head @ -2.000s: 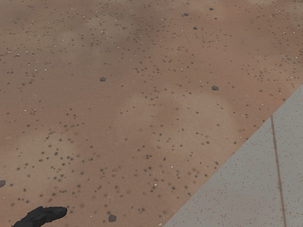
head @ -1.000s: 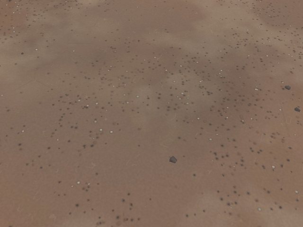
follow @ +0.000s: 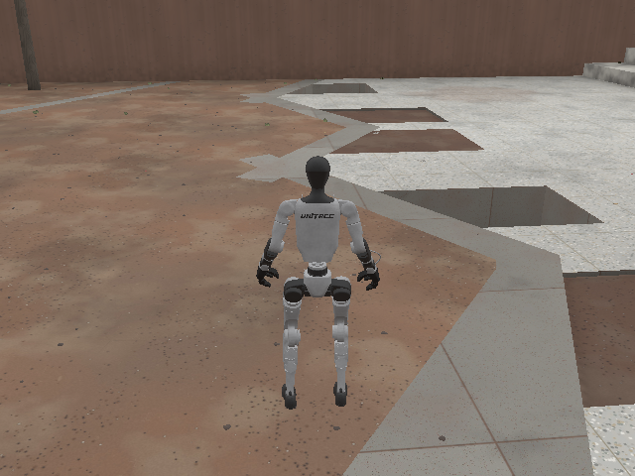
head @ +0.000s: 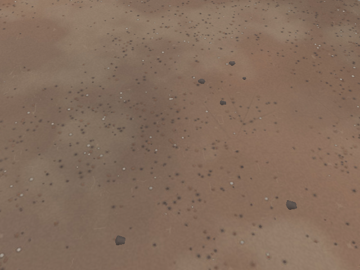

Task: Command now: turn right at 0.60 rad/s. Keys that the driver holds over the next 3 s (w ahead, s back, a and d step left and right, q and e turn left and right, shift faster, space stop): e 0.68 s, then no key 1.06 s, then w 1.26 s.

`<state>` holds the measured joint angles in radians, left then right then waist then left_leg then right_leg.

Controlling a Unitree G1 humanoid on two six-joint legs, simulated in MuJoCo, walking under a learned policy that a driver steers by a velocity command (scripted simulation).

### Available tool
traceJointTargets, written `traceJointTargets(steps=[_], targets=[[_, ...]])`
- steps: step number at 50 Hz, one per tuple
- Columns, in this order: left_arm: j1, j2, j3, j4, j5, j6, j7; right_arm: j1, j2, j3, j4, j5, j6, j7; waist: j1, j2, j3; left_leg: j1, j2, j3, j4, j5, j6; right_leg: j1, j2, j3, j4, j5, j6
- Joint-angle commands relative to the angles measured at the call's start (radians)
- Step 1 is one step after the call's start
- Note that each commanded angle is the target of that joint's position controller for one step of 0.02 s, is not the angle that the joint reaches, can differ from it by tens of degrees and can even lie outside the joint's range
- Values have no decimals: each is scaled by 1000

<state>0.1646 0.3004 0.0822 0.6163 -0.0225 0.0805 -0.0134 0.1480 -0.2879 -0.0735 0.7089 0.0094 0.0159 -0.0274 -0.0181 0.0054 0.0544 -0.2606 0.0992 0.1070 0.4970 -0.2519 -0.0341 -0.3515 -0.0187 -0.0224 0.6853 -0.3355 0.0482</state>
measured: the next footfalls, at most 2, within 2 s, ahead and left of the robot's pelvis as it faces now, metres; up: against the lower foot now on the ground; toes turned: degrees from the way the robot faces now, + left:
right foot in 0.04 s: +0.04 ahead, -0.12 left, +0.00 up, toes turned -3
left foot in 0.48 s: +0.09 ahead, +0.09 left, +0.00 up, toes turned -23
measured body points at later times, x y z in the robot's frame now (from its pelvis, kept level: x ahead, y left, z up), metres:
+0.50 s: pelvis +0.01 +0.00 +0.00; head +0.04 +0.00 +0.44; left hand +0.25 +0.22 -0.09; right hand +0.09 -0.32 -0.09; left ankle +0.05 +0.11 -0.74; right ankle +0.00 -0.12 -0.74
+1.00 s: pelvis -0.02 -0.03 +0.00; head -0.01 -0.07 +0.45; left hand +0.25 +0.11 -0.08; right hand -0.05 -0.34 -0.12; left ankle +0.03 +0.11 -0.69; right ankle -0.07 -0.12 -0.74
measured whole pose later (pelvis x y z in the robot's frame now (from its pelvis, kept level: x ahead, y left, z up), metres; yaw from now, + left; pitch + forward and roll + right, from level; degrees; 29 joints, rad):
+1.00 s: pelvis -0.02 -0.03 +0.00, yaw -30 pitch +0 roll +1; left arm 0.16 0.25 0.04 0.64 0.02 0.02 0.00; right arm 0.18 -0.32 -0.07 0.76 0.00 0.03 -0.02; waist -0.02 0.05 0.05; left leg -0.38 0.06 0.01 0.88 -0.51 -0.07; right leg -0.24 0.02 0.02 0.49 -0.26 -0.03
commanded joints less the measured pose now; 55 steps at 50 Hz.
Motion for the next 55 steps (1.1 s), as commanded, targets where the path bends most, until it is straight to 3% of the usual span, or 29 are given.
traceJointTargets(steps=[1,2,3,4,5,6,7,8,13,20,23,24,25,26,27,28,30,33,35,37,40,43,44,45,46,47,50,53,55], targets=[[78,109,45,-50,4,-12,-1,15,-163,-49,-29,20,-16,3,36,130,-142,56,167,-85,29,285,125,184,46,-33,-273,207,-79],[113,195,70,-55,3,-16,13,46,-112,-36,-28,-10,-18,8,25,-84,-153,-143,79,17,255,29,27,355,-109,199,-323,489,-145],[106,293,82,-83,26,-28,18,-17,-73,-16,-94,-49,-21,4,29,-336,-139,-424,-72,4,493,-418,-51,398,-354,539,-310,756,-352],[135,243,70,-78,52,-52,11,-88,-122,-31,-104,-32,-25,-5,102,-231,-205,-426,-76,-145,658,-443,-49,349,-369,548,-336,678,-432],[91,214,56,-68,49,-68,13,-91,-143,-40,-98,-11,-22,-6,69,-183,-162,-430,-58,-171,698,-362,-35,314,-307,451,-340,599,-379],[33,190,51,-68,30,-73,21,-71,-143,-45,-78,-12,-19,-12,40,-138,-136,-432,-49,-179,675,-275,-30,288,-244,386,-335,522,-316],[-7,165,41,-73,11,-70,27,-63,-149,-49,-70,-20,-15,-18,27,-131,-123,-428,-46,-183,646,-218,-35,270,-217,359,-331,516,-283],[-25,158,34,-76,9,-65,34,-49,-146,-50,-65,-25,-15,-17,14,-136,-129,-382,-61,-175,651,-173,-43,231,-193,337,-329,554,-276],[-1,171,37,-67,12,-55,49,-58,-93,-31,-69,-14,-21,-5,25,-135,-150,-311,-101,-176,434,-92,-58,239,-158,356,-317,473,-272],[-25,192,46,-71,7,-41,34,-61,-107,-34,-84,-1,-39,19,38,-173,-131,-147,-144,-193,171,-123,-35,176,-142,514,-288,383,-270],[-67,178,40,-79,-11,-34,37,11,-107,-42,-66,-3,-52,27,-13,-159,-143,15,-140,-176,-105,61,-3,145,-87,533,-224,359,-211],[-40,146,32,-78,-7,-35,41,36,-149,-53,-64,-14,-52,22,-5,-97,-166,132,-34,-247,-145,156,36,66,-41,490,-153,209,-158],[27,99,20,-82,4,-40,38,2,-235,-68,-78,-31,-43,15,61,167,-161,214,173,-464,-162,350,151,-102,108,304,45,-125,-89],[15,168,43,-82,4,-48,42,12,-215,-65,-81,-56,-43,19,28,259,-131,157,305,-621,-196,423,302,-210,147,202,278,-337,-36],[39,226,65,-63,8,-49,42,-22,-167,-48,-96,-47,-46,15,42,171,-117,128,301,-564,-191,392,317,-220,88,206,437,-284,-9],[48,224,72,-41,2,-41,42,-65,-129,-38,-103,-36,-44,10,56,130,-96,106,232,-462,-180,336,273,-222,75,192,493,-219,8],[58,173,63,-24,1,-22,44,-88,-108,-27,-109,-15,-39,-1,47,122,-67,115,162,-343,-174,300,233,-257,63,168,554,-122,40],[-5,120,43,-56,-10,-22,35,-34,-123,-29,-96,-26,-23,-14,2,156,-72,179,137,-251,-182,335,246,-271,39,93,439,-74,64],[-40,101,31,-76,-2,-25,30,-2,-146,-37,-85,-26,-16,-15,-25,163,-101,226,162,-243,-171,374,263,-240,12,79,332,-93,69],[-41,77,16,-83,10,-28,24,-14,-172,-45,-81,-18,-11,-5,-24,167,-123,201,172,-217,-160,414,267,-138,2,52,209,-121,56],[-8,92,17,-71,9,-27,19,-18,-191,-47,-69,0,-8,12,-16,184,-131,173,185,-210,-138,449,267,-21,19,9,42,-86,31],[79,92,20,-30,13,-28,12,-14,-161,-30,-42,26,-10,16,38,145,-126,85,150,-170,-52,359,187,201,45,-14,-317,184,-40],[93,128,24,-33,16,-29,18,40,-114,-12,-21,8,-19,22,27,45,-157,-13,100,-117,28,205,100,350,-33,100,-353,353,-70],[84,219,35,-59,25,-27,34,67,-42,18,-45,-55,-30,35,-21,-261,-195,-197,-9,-19,240,-253,-10,466,-286,377,-303,730,-173],[67,161,16,-59,57,-46,25,-25,-96,1,-62,-31,-24,19,50,-235,-183,-214,-32,-104,362,-401,-37,294,-352,424,-331,631,-332],[34,136,7,-53,62,-64,17,-40,-144,-14,-54,-8,-15,11,44,-172,-135,-210,-23,-129,449,-377,-42,246,-301,374,-358,528,-335],[-47,112,-5,-25,36,-89,19,11,-136,-24,-9,-14,9,-3,11,-154,-85,-207,-20,-155,489,-231,-58,203,-209,268,-363,480,-260],[-63,70,-19,-2,37,-90,24,41,-93,-11,12,-6,7,-1,0,-144,-102,-133,-24,-142,394,-161,-68,199,-166,207,-350,507,-252],[-57,73,-19,15,37,-85,24,10,-75,-1,8,-7,5,0,22,-143,-99,-91,-29,-131,277,-164,-66,208,-164,215,-339,481,-256]])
